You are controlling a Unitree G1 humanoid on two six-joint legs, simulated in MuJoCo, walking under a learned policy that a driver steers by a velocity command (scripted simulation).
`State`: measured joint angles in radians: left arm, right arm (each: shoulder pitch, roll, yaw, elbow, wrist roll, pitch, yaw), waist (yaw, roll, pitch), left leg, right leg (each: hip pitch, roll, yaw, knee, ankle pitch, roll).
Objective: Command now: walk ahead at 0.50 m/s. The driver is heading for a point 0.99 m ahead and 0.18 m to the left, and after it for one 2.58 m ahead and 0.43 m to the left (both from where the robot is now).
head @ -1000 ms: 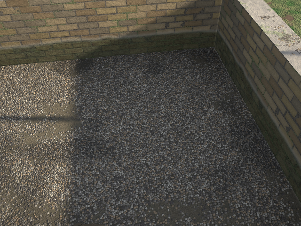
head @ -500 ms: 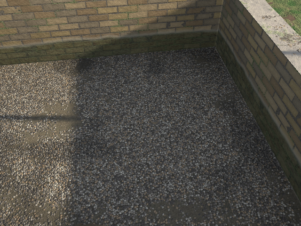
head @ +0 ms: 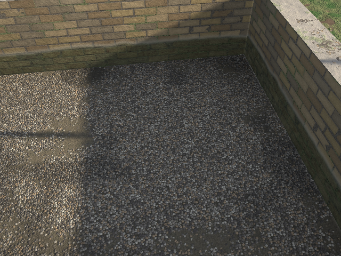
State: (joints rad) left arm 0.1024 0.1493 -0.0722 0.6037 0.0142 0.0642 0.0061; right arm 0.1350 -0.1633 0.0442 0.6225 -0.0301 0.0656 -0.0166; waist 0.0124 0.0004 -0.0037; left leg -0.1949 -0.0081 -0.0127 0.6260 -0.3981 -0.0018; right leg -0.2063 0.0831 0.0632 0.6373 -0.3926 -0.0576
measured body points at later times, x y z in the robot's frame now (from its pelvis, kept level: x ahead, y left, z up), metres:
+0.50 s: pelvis +0.00 +0.00 +0.00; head -0.01 +0.00 +0.45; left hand +0.20 +0.19 -0.08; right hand +0.19 -0.20 -0.09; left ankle -0.04 +0.12 -0.72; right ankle -0.03 -0.09 -0.72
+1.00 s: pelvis +0.00 +0.00 +0.00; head -0.01 +0.00 +0.45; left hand +0.19 +0.20 -0.08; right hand +0.19 -0.20 -0.09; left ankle -0.04 +0.12 -0.72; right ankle -0.03 -0.09 -0.72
